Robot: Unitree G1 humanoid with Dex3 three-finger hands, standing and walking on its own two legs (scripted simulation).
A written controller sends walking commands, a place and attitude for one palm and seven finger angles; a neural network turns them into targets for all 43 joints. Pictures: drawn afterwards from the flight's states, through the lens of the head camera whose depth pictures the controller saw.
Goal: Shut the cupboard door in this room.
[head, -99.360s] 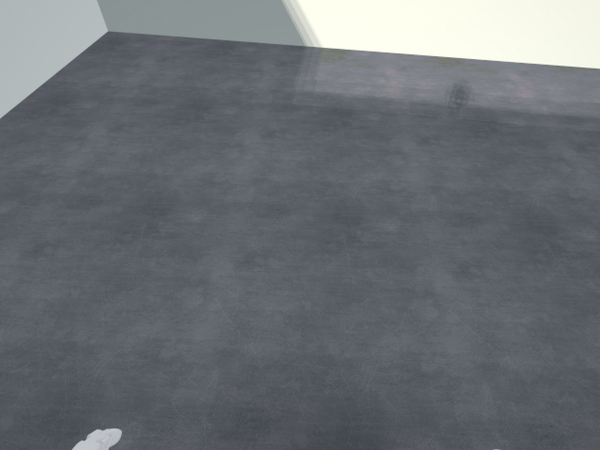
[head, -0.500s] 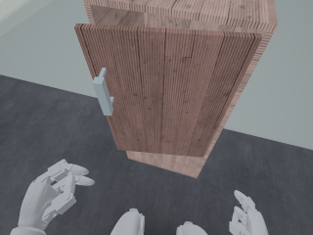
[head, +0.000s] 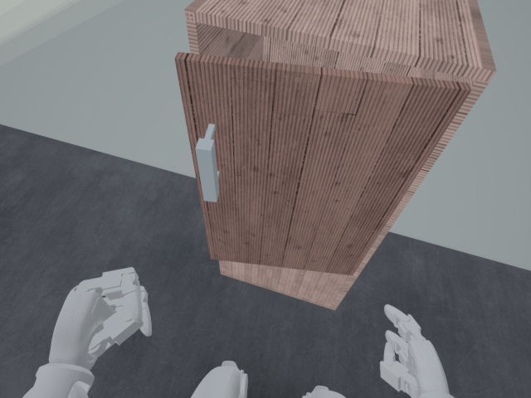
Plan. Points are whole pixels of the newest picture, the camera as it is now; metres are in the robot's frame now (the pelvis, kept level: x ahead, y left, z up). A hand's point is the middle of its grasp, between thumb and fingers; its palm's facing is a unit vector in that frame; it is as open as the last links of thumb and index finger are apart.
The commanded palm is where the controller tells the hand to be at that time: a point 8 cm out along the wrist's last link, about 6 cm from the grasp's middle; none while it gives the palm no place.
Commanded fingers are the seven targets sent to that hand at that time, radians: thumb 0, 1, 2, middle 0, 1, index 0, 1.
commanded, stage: raise the hand and make a fist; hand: left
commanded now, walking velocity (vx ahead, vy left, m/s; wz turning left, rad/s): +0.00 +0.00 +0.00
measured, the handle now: (211, 163) +0.47 +0.14 +0.07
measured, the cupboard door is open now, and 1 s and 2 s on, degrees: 11 11 11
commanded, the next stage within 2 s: bring the fist close to the handle in 0.60 s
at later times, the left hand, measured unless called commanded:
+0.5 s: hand (147, 301) +0.23 +0.18 +0.06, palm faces -0.03 -1.00 -0.03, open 3.1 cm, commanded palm +0.21 +0.23 +0.07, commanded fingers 0.00 0.90 0.90 -1.30 -1.50 -1.30 -1.50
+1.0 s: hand (178, 278) +0.26 +0.14 +0.07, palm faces -0.06 -1.00 -0.03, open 3.1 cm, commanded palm +0.25 +0.20 +0.07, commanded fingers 0.00 0.90 0.90 -1.30 -1.50 -1.30 -1.50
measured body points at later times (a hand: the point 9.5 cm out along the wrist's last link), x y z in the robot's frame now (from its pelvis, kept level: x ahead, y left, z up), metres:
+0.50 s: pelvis +0.01 -0.01 +0.01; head +0.06 +0.01 +0.45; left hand +0.23 +0.23 +0.07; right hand +0.18 -0.25 -0.06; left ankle +0.06 +0.06 -0.66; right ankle +0.01 -0.12 -0.66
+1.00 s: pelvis +0.01 -0.03 +0.00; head +0.06 -0.03 +0.45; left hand +0.26 +0.20 +0.07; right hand +0.19 -0.26 -0.07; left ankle +0.06 +0.06 -0.66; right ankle +0.01 -0.12 -0.66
